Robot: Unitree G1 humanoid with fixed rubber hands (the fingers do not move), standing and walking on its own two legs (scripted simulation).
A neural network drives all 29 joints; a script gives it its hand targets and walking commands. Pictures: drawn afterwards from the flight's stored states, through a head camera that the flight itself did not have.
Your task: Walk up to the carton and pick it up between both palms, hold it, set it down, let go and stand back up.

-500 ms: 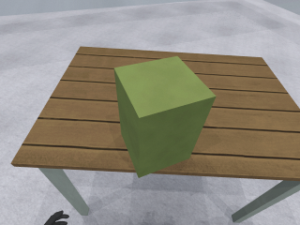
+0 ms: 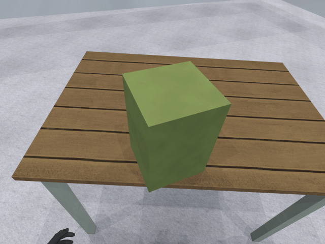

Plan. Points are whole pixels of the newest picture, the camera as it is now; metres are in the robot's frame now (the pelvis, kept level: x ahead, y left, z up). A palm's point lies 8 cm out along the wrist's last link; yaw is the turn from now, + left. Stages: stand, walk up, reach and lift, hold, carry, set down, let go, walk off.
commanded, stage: walk up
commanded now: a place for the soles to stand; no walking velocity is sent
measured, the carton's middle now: (168, 129) +0.39 +0.00 +0.10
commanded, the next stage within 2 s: reach and lift in 0.06 s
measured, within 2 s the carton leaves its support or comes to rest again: neither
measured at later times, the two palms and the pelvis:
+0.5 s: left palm (60, 233) +0.18 +0.24 -0.04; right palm out of the picture +0.15 -0.30 -0.06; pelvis +0.00 -0.02 +0.02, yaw +0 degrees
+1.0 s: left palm (76, 226) +0.18 +0.19 +0.01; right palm (304, 236) +0.18 -0.31 -0.01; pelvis -0.01 -0.04 +0.03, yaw +0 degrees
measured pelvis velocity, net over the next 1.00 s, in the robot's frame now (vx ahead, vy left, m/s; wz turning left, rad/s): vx -0.01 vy -0.04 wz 0.00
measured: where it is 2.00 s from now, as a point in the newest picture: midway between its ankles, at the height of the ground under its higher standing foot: outside the picture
